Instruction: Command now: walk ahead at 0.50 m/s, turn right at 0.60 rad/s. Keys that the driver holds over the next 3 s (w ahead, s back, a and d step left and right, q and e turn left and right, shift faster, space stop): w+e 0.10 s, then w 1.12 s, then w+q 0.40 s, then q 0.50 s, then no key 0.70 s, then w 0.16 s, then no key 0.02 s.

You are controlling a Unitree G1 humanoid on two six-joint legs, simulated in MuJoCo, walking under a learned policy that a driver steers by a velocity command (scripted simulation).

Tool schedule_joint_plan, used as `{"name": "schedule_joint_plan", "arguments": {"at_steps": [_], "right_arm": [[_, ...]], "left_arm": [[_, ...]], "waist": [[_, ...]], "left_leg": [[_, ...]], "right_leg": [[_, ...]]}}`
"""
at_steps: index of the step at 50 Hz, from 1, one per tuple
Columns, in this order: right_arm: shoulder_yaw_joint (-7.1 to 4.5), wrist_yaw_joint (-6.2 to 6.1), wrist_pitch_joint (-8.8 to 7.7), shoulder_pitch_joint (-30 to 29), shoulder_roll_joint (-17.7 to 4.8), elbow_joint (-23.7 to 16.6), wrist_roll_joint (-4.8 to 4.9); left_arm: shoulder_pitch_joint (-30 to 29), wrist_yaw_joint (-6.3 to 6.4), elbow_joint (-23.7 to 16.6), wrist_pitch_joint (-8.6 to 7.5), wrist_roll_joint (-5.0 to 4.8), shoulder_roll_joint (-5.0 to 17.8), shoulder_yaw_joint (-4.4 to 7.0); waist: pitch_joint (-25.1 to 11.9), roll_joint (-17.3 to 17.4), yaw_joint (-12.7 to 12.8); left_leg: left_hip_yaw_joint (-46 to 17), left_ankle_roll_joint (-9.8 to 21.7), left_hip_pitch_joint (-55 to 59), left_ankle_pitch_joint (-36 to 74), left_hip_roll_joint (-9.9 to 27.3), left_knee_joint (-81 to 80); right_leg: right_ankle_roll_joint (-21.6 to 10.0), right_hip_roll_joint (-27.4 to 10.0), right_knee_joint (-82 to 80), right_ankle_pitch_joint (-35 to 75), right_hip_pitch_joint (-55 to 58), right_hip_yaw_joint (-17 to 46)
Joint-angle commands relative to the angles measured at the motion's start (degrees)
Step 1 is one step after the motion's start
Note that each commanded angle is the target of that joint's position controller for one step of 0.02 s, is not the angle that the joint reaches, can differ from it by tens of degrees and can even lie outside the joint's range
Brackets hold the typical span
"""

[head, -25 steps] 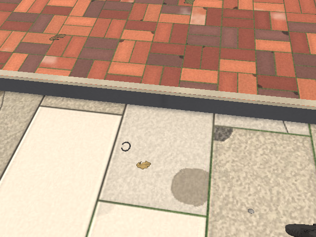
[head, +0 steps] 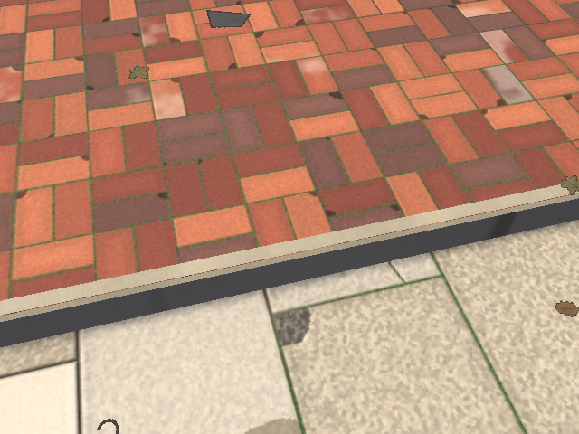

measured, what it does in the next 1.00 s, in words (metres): walks ahead: right foot, then left foot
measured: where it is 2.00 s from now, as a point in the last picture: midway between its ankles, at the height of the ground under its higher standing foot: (339, 190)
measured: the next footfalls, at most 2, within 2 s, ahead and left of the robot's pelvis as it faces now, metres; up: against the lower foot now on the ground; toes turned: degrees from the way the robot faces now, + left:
right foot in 0.20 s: +0.28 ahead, -0.16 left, +0.00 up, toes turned -9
left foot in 0.70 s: +0.56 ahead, +0.01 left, +0.00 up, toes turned -6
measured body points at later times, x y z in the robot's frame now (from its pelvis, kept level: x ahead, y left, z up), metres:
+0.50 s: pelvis +0.27 -0.08 +0.00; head +0.29 -0.09 +0.45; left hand +0.36 +0.19 -0.12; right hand +0.35 -0.35 -0.12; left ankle +0.38 +0.06 -0.69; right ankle +0.24 -0.15 -0.74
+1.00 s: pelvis +0.54 -0.06 +0.00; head +0.56 -0.05 +0.45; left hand +0.70 +0.17 -0.13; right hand +0.50 -0.32 -0.12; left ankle +0.52 +0.02 -0.74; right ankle +0.58 -0.22 -0.68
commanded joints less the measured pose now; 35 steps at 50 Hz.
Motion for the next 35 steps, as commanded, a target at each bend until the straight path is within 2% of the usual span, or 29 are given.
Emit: {"name": "schedule_joint_plan", "arguments": {"at_steps": [1,3,5,7,8,9,10,11,12,13,14,15,16,17,18,20,24,26,30,33,34,35], "right_arm": [[-2.11,-0.38,-0.67,-4.4,-9.6,-3.5,0.33],[-2.29,-0.45,-0.22,-2.7,-10.6,-2.5,0.76],[-2.62,-0.35,0.35,-1.4,-11.8,-1.6,1.3],[-2.83,-0.23,1.03,-0.2,-12.7,-0.7,2.01],[-1.51,-0.06,1.39,3.1,-9.8,0.9,-1.81],[-1.41,-0.06,1.67,4.8,-10.3,1.5,-1.67],[-1.08,-0.24,1.88,4.2,-10.9,1.2,-1.45],[0.06,0.03,1.95,4.9,-7.6,-0.6,-1.65],[1.23,1.26,1.99,8.3,-2.5,-4.5,-0.93],[-0.25,0.96,2.36,0.4,-8.8,-4.7,-1.28],[-0.07,1.18,2.22,-3.2,-8.1,-5.8,-0.06],[0.79,1.17,1.81,-3.1,-6.5,-5.1,-0.16],[0.92,1.22,2.14,-1.9,-6.2,-4.1,-0.82],[1.05,1.29,2.94,0.9,-6.1,-2.9,-1.49],[1.01,1.41,3.64,2.0,-6.0,-2.1,-1.78],[1.15,1.94,4.17,1.6,-5.0,-1.9,-1.91],[1.66,2.43,3.98,-6.6,-3.6,-3.7,-1.85],[1.95,2.57,3.65,-10.1,-3.1,-4.5,-1.59],[1.9,2.55,3.19,-14.8,-3.5,-5.9,-1.24],[1.46,2.16,2.58,-13.1,-4.6,-5.9,-1.52],[1.23,1.76,2.22,-9.4,-4.7,-4.8,-1.71],[0.59,1.06,1.6,-2.0,-5.9,-2.2,-2.18]], "left_arm": [[-4.0,-0.97,-4.4,-1.11,0.0,1.1,-0.24],[-7.7,-1.71,-5.4,-1.36,-0.09,0.6,-0.51],[-10.0,-2.35,-6.5,-1.41,-0.32,0.9,-0.43],[-10.4,-2.72,-7.4,-1.52,-0.08,1.6,-0.11],[-8.3,-3.23,-6.1,-0.21,6.3,2.1,-0.36],[-3.5,-2.96,-4.5,-0.15,6.84,2.6,0.32],[7.0,-2.25,-1.0,-0.56,6.58,3.6,1.08],[15.8,-1.43,0.8,-0.91,6.67,7.1,2.04],[14.5,-0.9,-0.1,-0.8,4.78,15.3,3.41],[15.3,-0.49,-0.7,-0.57,3.16,14.0,3.57],[12.2,-0.07,1.0,-0.72,3.11,11.9,2.85],[10.3,-0.05,2.2,-1.07,3.01,8.1,1.64],[8.3,-0.01,2.8,-1.42,2.69,5.6,0.74],[6.3,-0.09,3.0,-1.67,2.42,4.1,0.03],[6.1,-0.24,3.4,-2.13,2.4,3.6,-0.28],[7.0,-0.43,5.0,-2.95,2.24,4.6,-0.04],[8.8,-0.66,7.7,-3.38,2.11,4.8,0.09],[10.3,-0.78,8.9,-3.61,2.17,5.4,0.31],[13.0,-0.59,11.5,-3.84,2.3,6.4,0.51],[12.3,-0.2,12.8,-3.75,2.43,7.5,0.74],[11.4,-0.11,13.1,-3.68,2.51,7.7,0.7],[11.7,-0.07,13.6,-3.71,2.67,6.4,0.2]], "waist": [[0.4,6.3,0.5],[1.5,6.1,-0.9],[2.6,6.3,-1.3],[2.4,6.7,-0.4],[1.4,8.0,0.6],[-1.6,9.4,2.3],[-6.8,7.8,8.0],[-14.5,1.3,11.6],[-22.1,-14.5,7.5],[-22.3,-3.4,12.0],[-14.4,-2.2,9.9],[-8.7,-0.4,7.6],[-6.1,-0.5,5.4],[-5.5,-1.6,3.3],[-5.6,-2.0,2.7],[-4.1,-1.7,2.1],[1.2,-1.6,4.0],[2.1,-1.2,5.2],[2.9,-0.7,6.7],[2.4,-0.9,5.3],[1.1,-0.1,3.1],[-3.0,2.3,0.2]], "left_leg": [[-5.5,8.5,1.4,15.2,14.8,-8.1],[-3.0,7.6,3.2,15.2,15.0,-7.9],[-1.6,6.9,6.1,16.9,16.2,-7.2],[-0.6,6.3,8.5,26.9,17.2,-4.2],[3.1,4.1,8.8,34.9,16.1,0.7],[3.9,3.7,7.2,44.3,15.7,9.1],[5.9,2.7,3.0,45.5,14.0,21.7],[6.0,1.4,-8.4,25.0,12.8,38.7],[2.8,-1.7,-28.0,-22.0,2.8,57.6],[-7.2,-1.1,-31.8,-17.3,2.4,62.0],[-8.1,-0.3,-34.2,-11.1,5.0,61.2],[-8.2,0.1,-32.0,-7.9,6.7,55.6],[-8.5,0.0,-28.7,-7.1,7.9,51.1],[-8.5,-0.5,-24.3,-6.7,8.2,48.4],[-7.9,-0.6,-21.7,-6.6,7.7,47.1],[-7.0,-1.0,-22.0,-4.5,7.5,43.6],[-6.7,-1.9,-26.8,4.5,8.5,31.4],[-6.2,-1.9,-26.5,7.7,7.8,25.3],[-5.1,-1.0,-23.9,8.8,5.9,17.9],[-4.2,1.1,-19.0,4.3,4.0,14.6],[-3.2,2.0,-13.6,3.7,2.4,11.6],[-3.1,3.4,-4.1,3.4,1.3,8.5]], "right_leg": [[-0.3,-1.0,-9.1,8.9,-0.1,-0.7],[-1.0,-0.2,-14.3,10.6,1.4,-2.9],[-2.2,0.4,-17.8,8.7,1.9,-4.2],[-4.3,2.3,-20.6,3.4,5.1,-5.7],[-5.9,5.6,-23.1,-1.2,10.6,-9.5],[-7.4,8.8,-23.5,-3.4,19.2,-10.3],[-8.9,11.1,-26.8,-2.1,31.8,-10.0],[-10.9,1.0,-27.4,-6.3,47.0,2.6],[-18.5,-17.1,-34.1,-3.1,59.9,33.9],[-18.5,-16.2,-37.9,3.6,57.9,37.2],[-17.5,-14.4,-36.8,10.7,52.2,25.7],[-15.8,-11.4,-37.6,16.4,44.5,19.5],[-14.0,-8.7,-39.0,18.1,39.3,14.9],[-13.2,-7.1,-40.9,17.6,34.8,11.7],[-13.4,-6.6,-42.3,17.7,32.4,10.4],[-14.5,-5.7,-45.6,14.7,30.6,8.7],[-14.6,-4.7,-50.4,5.1,30.6,6.4],[-14.2,-4.7,-50.8,4.5,31.8,5.4],[-12.8,-5.8,-48.9,6.3,34.9,4.7],[-11.2,-7.1,-44.5,14.0,37.4,4.8],[-10.2,-6.1,-39.6,21.4,37.4,3.5],[-9.0,-3.0,-29.3,28.5,36.2,0.7]]}}
Over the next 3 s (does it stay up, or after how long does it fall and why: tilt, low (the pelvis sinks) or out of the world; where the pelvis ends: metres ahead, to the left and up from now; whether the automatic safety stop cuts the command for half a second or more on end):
stays up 1.18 -0.11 0.11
